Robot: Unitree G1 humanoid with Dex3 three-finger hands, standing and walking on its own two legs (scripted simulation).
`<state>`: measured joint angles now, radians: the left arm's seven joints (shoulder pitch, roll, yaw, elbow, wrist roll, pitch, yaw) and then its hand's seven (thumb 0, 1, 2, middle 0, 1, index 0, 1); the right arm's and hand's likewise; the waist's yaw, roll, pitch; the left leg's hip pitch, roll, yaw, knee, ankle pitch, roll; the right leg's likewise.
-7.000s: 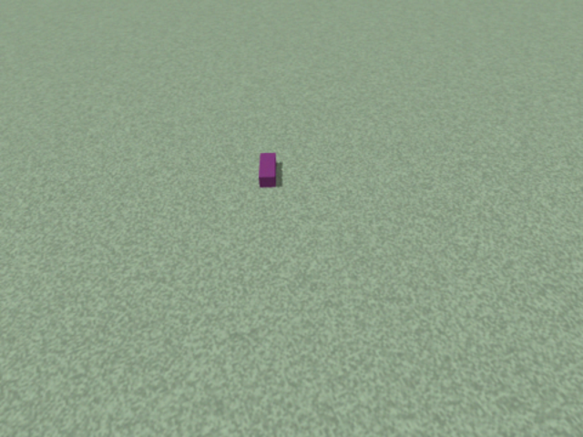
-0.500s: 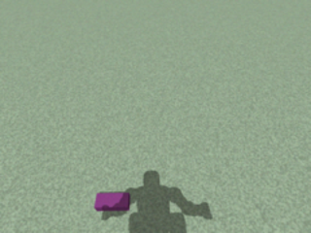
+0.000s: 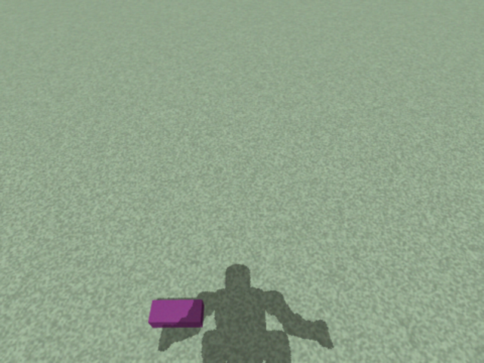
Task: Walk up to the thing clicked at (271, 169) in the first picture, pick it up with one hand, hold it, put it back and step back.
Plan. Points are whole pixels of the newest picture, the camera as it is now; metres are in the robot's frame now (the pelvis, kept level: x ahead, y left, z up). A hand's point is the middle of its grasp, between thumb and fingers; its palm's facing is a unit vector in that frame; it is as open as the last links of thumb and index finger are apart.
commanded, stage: walk up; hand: left
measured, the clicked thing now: (177, 313) +0.45 +0.29 -0.75
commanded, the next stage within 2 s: stand in 0.22 s
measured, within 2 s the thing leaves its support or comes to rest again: neither
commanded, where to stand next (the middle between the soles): +0.05 -0.01 m, yaw -1 degrees
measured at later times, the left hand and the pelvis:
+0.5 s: hand out of the picture +0.08 +0.25 -0.15, palm faces +0.00 -0.94 -0.34, open 7.4 cm; pelvis +0.00 -0.01 +0.00, yaw +0 degrees
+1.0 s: hand out of the picture +0.06 +0.24 -0.16, palm faces -0.02 -0.94 -0.34, open 7.4 cm; pelvis -0.01 -0.01 +0.00, yaw +0 degrees
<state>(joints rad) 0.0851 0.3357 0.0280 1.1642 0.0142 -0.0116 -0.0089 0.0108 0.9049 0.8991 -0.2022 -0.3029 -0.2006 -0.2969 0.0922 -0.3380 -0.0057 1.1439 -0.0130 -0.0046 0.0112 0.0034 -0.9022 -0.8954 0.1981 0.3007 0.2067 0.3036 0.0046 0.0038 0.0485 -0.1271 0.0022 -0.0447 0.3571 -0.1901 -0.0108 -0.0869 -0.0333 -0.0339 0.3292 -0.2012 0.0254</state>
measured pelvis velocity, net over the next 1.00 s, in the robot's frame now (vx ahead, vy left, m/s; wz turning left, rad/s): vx -0.01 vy -0.01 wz -0.01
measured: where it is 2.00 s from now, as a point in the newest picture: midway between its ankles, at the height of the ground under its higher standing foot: outside the picture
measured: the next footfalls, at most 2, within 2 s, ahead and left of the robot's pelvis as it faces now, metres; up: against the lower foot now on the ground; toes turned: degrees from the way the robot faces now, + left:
none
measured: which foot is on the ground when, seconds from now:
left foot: down 0.00-1.00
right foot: down 0.00-1.00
